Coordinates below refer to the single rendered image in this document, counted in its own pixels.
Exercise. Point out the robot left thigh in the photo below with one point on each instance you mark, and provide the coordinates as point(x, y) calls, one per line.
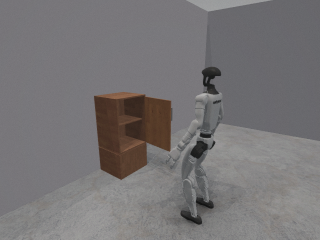
point(194, 152)

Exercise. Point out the robot torso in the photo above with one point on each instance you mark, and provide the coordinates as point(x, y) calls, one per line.
point(211, 114)

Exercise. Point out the left robot forearm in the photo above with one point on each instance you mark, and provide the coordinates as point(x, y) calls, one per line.
point(188, 136)

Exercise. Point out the robot left hand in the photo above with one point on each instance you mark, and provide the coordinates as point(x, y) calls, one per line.
point(175, 155)

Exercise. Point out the cupboard door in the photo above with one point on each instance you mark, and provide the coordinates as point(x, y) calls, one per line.
point(158, 122)

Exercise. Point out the robot left upper arm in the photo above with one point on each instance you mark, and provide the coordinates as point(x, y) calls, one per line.
point(200, 102)

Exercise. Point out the right robot forearm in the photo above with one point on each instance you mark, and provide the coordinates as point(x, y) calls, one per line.
point(218, 122)

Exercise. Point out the robot right upper arm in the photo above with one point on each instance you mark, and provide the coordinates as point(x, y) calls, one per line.
point(221, 111)

